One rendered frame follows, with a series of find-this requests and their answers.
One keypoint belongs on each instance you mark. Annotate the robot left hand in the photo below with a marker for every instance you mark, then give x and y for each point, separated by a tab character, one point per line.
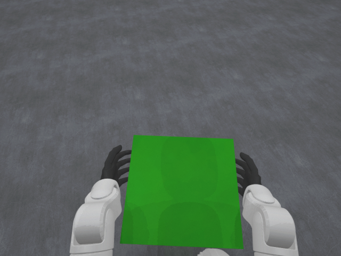
111	165

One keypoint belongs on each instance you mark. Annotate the left robot forearm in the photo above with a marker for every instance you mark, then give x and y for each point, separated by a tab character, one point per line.
94	223

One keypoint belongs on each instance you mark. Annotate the robot right hand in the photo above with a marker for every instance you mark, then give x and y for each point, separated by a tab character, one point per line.
249	174

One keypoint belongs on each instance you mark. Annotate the carton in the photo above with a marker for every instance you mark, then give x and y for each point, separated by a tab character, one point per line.
182	191

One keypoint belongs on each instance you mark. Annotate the right robot forearm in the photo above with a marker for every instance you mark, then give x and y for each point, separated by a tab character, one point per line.
273	227

